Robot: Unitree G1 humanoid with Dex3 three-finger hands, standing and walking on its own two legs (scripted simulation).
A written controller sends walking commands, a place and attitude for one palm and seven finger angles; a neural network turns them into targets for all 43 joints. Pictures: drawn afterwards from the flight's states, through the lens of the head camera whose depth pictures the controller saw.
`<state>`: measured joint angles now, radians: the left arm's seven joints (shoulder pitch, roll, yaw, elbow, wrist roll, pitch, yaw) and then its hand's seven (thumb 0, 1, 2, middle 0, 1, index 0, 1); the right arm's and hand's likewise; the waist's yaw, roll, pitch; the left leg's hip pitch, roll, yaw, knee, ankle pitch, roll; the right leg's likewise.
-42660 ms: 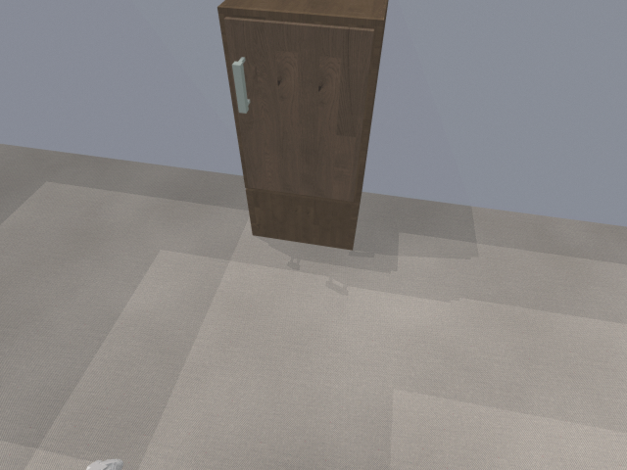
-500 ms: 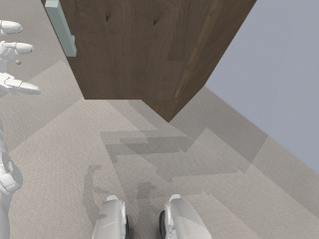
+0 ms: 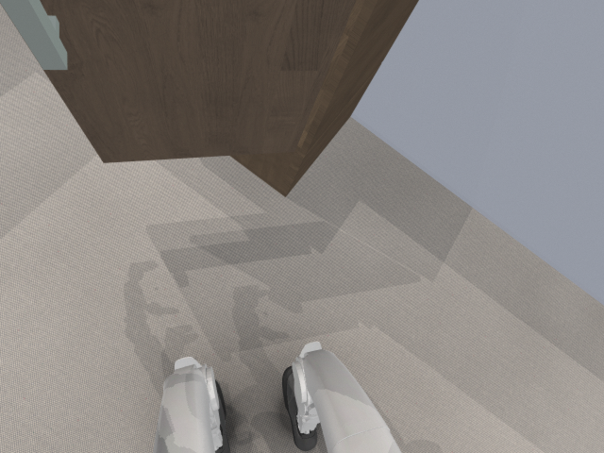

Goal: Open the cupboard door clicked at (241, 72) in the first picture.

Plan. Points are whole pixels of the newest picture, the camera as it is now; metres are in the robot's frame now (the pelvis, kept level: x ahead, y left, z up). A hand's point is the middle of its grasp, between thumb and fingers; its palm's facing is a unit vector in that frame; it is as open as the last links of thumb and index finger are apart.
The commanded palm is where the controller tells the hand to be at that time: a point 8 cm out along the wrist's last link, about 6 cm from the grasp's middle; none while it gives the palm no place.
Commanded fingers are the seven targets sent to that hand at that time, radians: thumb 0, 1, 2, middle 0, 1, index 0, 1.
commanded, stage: move the hooked fingers beside the handle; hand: left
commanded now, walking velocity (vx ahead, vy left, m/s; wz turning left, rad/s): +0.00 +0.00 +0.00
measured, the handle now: out of the picture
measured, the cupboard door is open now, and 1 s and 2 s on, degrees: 45 45 45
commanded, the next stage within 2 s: slide the fingers in behind the handle in 0.68 s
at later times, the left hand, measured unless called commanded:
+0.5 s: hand out of the picture +0.56 +0.28 +0.09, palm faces +0.04 -1.00 -0.01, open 14.0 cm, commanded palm +0.56 +0.30 +0.08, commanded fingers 0.00 -0.50 0.30 -0.30 -1.20 -0.30 -1.20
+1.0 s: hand out of the picture +0.56 +0.27 +0.09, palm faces +0.04 -1.00 -0.02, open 14.0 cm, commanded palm +0.55 +0.28 +0.08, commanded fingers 0.00 -0.50 0.30 -0.30 -1.20 -0.30 -1.20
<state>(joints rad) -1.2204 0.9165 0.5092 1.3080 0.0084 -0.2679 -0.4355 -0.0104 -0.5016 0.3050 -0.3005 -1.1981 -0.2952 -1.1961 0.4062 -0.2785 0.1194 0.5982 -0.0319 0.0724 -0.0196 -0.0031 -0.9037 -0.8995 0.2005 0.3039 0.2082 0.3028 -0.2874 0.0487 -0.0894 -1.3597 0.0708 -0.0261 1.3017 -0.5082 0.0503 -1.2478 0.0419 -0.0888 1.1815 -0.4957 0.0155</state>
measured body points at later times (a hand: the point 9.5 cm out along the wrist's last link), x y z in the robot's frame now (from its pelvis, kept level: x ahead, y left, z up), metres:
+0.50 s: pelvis +0.01 +0.00 +0.02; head +0.20 +0.05 +0.42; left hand +0.55 +0.34 +0.09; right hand +0.00 -0.27 -0.07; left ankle +0.03 +0.08 -0.61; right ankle +0.03 -0.14 -0.61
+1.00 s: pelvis +0.00 -0.01 +0.01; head +0.20 +0.04 +0.41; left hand +0.55 +0.32 +0.09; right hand -0.02 -0.27 -0.09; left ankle +0.03 +0.08 -0.61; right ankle +0.03 -0.14 -0.61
